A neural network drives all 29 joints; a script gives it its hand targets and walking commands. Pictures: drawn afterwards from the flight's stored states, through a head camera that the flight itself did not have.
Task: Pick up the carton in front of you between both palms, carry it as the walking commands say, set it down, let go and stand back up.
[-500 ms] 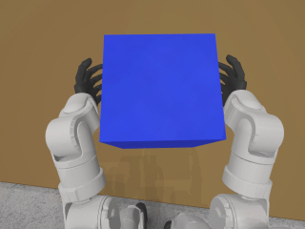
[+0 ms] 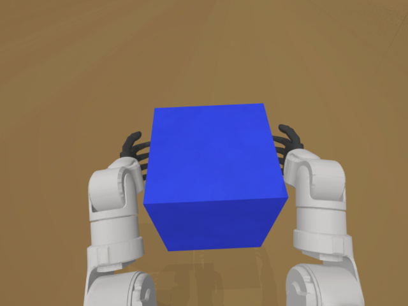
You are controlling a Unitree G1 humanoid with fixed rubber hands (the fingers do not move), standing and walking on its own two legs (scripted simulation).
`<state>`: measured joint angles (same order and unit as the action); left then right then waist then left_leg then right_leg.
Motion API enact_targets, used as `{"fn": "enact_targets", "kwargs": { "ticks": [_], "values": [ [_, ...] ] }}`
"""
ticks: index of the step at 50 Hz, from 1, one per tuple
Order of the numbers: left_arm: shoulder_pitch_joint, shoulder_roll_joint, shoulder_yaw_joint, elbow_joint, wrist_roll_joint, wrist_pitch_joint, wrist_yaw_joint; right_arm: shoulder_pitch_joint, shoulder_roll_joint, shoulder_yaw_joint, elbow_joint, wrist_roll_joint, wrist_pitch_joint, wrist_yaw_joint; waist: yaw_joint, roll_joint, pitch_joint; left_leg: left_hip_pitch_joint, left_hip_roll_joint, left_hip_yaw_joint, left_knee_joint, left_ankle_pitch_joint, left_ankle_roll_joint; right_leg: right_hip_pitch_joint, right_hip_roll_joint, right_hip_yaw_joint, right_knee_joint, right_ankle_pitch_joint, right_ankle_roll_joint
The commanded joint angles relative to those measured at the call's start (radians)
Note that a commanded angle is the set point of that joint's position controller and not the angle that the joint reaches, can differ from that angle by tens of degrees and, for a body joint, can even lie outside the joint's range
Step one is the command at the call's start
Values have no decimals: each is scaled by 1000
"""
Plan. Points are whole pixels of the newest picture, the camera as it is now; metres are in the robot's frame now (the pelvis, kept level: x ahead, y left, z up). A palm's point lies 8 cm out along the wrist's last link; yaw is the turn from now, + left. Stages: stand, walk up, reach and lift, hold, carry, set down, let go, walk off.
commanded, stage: carry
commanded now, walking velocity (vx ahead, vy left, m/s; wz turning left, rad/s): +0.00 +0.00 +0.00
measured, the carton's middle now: (211, 183) +0.34 +0.01 +0.05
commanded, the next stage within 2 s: none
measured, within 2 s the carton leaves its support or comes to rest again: neither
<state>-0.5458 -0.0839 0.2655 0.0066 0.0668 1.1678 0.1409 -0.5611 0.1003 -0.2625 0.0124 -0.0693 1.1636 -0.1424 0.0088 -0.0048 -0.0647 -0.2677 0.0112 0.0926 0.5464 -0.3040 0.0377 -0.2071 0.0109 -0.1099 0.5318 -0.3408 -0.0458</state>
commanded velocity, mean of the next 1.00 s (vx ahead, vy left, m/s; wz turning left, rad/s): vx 0.00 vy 0.00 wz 0.00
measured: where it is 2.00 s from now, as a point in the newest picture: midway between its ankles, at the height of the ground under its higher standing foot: outside the picture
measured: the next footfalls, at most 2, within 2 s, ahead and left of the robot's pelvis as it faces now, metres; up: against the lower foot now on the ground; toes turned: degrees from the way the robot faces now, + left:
none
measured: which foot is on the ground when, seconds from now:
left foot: down 0.00-1.00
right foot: down 0.00-1.00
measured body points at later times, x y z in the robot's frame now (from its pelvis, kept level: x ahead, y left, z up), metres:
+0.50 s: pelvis -0.02 +0.00 +0.00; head -0.03 +0.00 +0.45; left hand +0.32 +0.15 +0.11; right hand +0.32 -0.15 +0.11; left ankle -0.04 +0.10 -0.74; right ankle -0.08 -0.08 -0.74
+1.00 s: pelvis -0.07 +0.01 +0.00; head -0.09 +0.01 +0.45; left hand +0.27 +0.16 +0.11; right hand +0.26 -0.15 +0.11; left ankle -0.04 +0.10 -0.74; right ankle -0.08 -0.08 -0.74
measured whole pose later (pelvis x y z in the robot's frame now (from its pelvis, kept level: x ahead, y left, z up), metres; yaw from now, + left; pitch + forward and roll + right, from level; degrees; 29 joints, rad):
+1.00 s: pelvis -0.07 +0.01 +0.00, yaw +0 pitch +1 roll +0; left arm -0.52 -0.08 0.24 0.03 0.07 1.17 0.14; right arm -0.51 0.09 -0.24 0.02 -0.06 1.16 -0.14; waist 0.00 0.00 -0.07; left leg -0.30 0.02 0.12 0.51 -0.23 0.04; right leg -0.24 -0.01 -0.14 0.52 -0.28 -0.05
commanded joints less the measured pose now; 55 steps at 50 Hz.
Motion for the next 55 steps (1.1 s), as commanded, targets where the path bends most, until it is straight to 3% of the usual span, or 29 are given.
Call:
{"fn": "enact_targets", "kwargs": {
  "ticks": [1,9,18,27,38,55],
  "values": [
    [-694,-938,-692,-111,-326,-28,-117,-612,908,662,-75,279,-26,104,-4,3,-444,189,115,-76,37,637,56,181,-156,99,24,823,-27],
    [-624,-902,-703,-142,-313,-34,-115,-578,874,699,-140,290,-30,105,-4,-1,-452,198,131,-77,30,666,64,178,-152,90,27,751,-25],
    [-577,-859,-679,-115,-281,-30,-111,-551,853,693,-113,291,-26,109,-8,-7,-418,161,134,-80,13,558,52,179,-169,88,10,738,-30],
    [-599,-853,-668,-113,-279,-28,-107,-573,852,683,-106,295,-24,106,-9,-1,-368,141,140,-92,-33,393,45,124,-176,95,-29,538,-34],
    [-611,-849,-646,-73,-277,-18,-103,-571,833,645,-73,276,-14,99,-9,14,-330,125,146,-107,-76,331,44,57,-163,100,-76,316,-29],
    [-635,-869,-639,-63,-282,-17,-103,-599,852,644,-64,282,-11,99,-9,14,-332,97,141,-114,-101,239,42,23,-160,108,-95,210,-34]
  ]
}}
